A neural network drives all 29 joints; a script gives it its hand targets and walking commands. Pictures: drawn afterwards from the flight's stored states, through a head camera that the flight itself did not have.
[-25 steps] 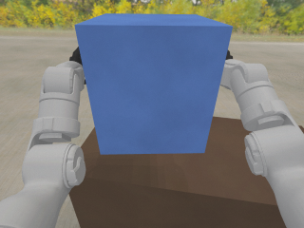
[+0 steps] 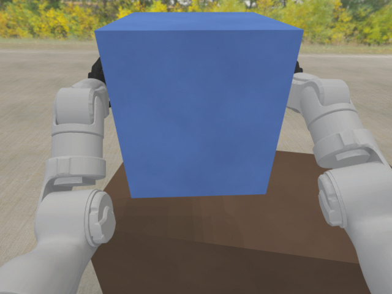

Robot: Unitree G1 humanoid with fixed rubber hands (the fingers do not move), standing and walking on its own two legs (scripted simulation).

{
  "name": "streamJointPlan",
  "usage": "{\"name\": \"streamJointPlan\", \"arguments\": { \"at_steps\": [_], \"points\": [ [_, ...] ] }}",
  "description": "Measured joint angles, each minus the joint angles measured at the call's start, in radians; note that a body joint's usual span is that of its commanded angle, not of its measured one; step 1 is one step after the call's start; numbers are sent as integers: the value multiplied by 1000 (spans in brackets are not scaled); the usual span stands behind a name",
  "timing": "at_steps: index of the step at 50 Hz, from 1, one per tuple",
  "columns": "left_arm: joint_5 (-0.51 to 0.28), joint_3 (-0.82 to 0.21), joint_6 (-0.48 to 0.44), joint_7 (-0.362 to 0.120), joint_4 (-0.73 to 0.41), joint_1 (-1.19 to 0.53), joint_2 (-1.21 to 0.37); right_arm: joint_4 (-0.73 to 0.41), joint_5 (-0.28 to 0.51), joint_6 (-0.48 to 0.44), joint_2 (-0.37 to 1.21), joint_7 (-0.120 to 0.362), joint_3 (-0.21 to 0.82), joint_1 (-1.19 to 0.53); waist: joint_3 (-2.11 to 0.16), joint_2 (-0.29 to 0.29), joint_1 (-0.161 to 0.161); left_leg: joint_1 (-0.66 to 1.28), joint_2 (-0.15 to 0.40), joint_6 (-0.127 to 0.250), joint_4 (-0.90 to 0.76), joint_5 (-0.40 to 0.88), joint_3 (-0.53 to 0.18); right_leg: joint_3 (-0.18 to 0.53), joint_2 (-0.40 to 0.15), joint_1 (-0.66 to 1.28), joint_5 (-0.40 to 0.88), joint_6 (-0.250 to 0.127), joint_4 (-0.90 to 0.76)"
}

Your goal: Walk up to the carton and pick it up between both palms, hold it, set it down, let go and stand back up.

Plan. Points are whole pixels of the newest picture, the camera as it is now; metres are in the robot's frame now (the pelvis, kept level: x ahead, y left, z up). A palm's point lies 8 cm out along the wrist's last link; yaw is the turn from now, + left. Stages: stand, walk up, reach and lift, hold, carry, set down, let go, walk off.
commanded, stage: hold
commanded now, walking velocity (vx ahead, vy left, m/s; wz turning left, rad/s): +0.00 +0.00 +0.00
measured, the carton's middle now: (196, 98) +0.41 -0.01 +0.30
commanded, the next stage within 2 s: none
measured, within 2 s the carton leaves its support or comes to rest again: neither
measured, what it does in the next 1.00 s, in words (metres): stands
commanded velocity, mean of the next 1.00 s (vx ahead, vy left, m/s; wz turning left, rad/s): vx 0.00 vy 0.00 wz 0.00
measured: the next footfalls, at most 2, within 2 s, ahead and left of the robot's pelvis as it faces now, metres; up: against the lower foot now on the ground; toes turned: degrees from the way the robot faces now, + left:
none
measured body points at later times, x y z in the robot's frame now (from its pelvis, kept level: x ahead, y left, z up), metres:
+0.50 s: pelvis +0.00 +0.00 +0.00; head -0.10 +0.02 +0.44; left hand +0.38 +0.18 +0.33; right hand +0.38 -0.18 +0.34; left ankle +0.01 +0.15 -0.75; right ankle +0.00 -0.14 -0.75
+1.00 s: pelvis +0.00 +0.00 +0.00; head -0.10 +0.01 +0.44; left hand +0.38 +0.18 +0.33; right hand +0.38 -0.18 +0.34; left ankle +0.01 +0.15 -0.75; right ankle +0.00 -0.14 -0.75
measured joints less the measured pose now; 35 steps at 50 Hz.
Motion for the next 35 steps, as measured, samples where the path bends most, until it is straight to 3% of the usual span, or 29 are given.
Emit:
{"name": "streamJointPlan", "arguments": {
  "at_steps": [7, 16, 35],
  "points": [
    [0, 3, -25, -7, 78, -45, 14, 51, -39, -2, 12, 8, -37, -33, -7, -7, 2, -22, -4, 1, -12, 18, -4, -3, -3, -27, 10, -2, 1],
    [-11, -15, -44, -2, 113, -67, 24, 80, -32, -16, 4, 13, -31, -53, -21, -11, 1, -44, -6, 3, -8, 19, -1, 0, -5, -48, 13, 1, 1],
    [-13, -18, -20, 11, 38, -12, 3, 42, 6, -13, -10, 13, 13, -18, -5, -6, -3, -12, 0, -1, 3, -1, -2, 0, 1, -9, 2, 0, -4]
  ]
}}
